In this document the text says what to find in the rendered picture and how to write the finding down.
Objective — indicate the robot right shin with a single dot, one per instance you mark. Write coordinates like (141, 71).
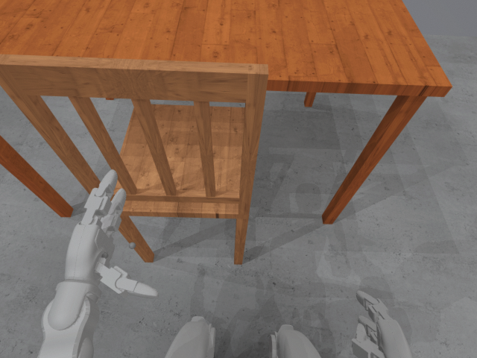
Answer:
(286, 327)

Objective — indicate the table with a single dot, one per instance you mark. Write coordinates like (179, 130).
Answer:
(336, 46)

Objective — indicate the chair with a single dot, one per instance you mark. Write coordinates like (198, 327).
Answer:
(176, 160)

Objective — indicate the left robot forearm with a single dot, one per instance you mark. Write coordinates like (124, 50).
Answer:
(69, 321)

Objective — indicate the robot right hand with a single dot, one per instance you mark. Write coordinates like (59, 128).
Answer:
(387, 339)

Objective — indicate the robot left hand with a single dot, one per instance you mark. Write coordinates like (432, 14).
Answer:
(93, 236)

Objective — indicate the robot left shin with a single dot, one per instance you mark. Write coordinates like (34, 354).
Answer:
(198, 318)

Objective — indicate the robot shin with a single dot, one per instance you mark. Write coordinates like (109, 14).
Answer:
(198, 318)
(286, 327)

